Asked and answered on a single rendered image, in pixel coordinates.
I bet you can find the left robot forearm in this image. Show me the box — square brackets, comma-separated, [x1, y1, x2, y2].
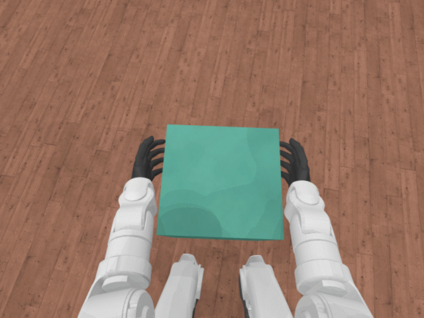
[78, 178, 157, 317]

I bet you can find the right robot thigh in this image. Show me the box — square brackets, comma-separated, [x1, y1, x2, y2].
[239, 262, 293, 318]

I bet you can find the right robot hand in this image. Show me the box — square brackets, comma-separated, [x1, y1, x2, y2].
[280, 138, 311, 187]

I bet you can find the robot thigh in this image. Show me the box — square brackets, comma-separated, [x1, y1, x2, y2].
[154, 260, 204, 318]
[239, 262, 293, 318]

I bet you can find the robot right upper arm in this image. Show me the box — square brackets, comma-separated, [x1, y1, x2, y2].
[294, 292, 373, 318]

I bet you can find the left robot hand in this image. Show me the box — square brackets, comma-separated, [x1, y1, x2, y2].
[131, 136, 166, 181]

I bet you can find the right robot forearm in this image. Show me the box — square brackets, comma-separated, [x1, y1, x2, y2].
[284, 180, 369, 310]

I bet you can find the robot left upper arm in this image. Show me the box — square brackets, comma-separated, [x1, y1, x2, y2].
[78, 288, 155, 318]

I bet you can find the left robot thigh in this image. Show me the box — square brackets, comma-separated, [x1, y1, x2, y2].
[154, 260, 204, 318]

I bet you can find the carton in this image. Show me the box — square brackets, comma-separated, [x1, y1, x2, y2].
[156, 125, 284, 241]

